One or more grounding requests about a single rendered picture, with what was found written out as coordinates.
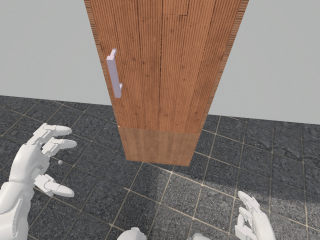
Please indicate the left robot forearm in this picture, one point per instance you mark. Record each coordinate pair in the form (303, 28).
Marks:
(15, 197)

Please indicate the handle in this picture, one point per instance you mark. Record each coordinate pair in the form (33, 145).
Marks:
(117, 87)

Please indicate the cupboard door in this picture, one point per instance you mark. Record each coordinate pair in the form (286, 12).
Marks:
(168, 54)

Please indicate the left robot hand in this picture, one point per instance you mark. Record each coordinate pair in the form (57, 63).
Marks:
(30, 156)

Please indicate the right robot hand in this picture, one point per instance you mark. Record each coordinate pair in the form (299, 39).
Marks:
(259, 226)

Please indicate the robot left thigh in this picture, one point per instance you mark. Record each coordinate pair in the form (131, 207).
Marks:
(132, 235)

